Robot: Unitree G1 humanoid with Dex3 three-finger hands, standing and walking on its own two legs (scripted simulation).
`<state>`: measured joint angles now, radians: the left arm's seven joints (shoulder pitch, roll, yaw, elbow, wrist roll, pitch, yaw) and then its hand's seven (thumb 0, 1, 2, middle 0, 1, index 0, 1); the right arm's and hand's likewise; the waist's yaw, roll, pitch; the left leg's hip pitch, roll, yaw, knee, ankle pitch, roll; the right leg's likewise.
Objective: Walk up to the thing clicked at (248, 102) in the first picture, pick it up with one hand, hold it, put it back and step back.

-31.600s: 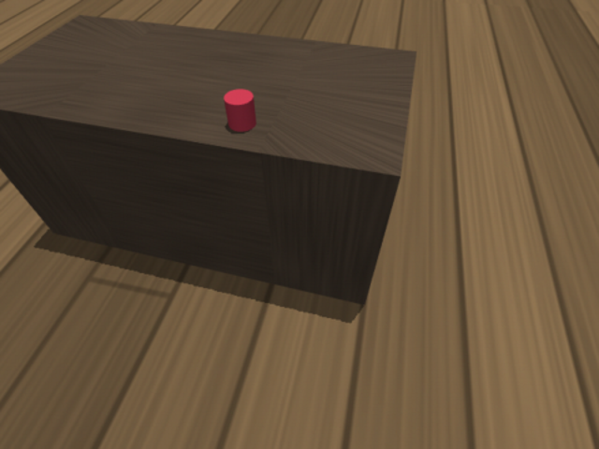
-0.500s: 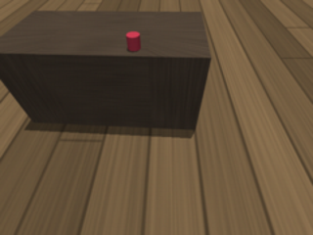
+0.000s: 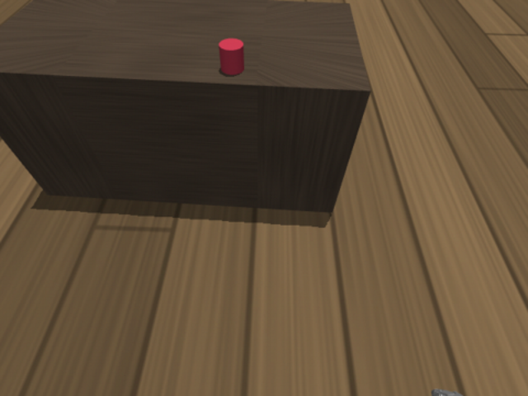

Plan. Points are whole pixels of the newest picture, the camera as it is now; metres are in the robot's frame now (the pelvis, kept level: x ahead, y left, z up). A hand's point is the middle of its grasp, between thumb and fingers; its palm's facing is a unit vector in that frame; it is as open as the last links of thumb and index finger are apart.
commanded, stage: step back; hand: left
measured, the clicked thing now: (231, 56) +1.08 +0.11 -0.07
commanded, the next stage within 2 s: stand in 0.10 s
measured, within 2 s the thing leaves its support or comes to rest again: neither
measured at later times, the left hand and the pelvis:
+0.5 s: hand out of the picture +0.11 +0.24 -0.14, palm faces -0.02 -0.94 -0.33, open 7.4 cm; pelvis +0.00 -0.01 +0.02, yaw +0 degrees
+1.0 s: hand out of the picture +0.05 +0.25 -0.14, palm faces -0.02 -0.94 -0.34, open 7.4 cm; pelvis -0.01 -0.01 +0.02, yaw +0 degrees
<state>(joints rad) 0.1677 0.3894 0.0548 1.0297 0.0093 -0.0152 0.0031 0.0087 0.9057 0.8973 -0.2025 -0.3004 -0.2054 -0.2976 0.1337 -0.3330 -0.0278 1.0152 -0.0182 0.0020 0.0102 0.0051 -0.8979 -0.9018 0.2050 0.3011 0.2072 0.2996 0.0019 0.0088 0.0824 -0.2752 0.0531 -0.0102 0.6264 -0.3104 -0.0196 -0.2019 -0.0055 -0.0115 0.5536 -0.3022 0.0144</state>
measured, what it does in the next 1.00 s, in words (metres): stands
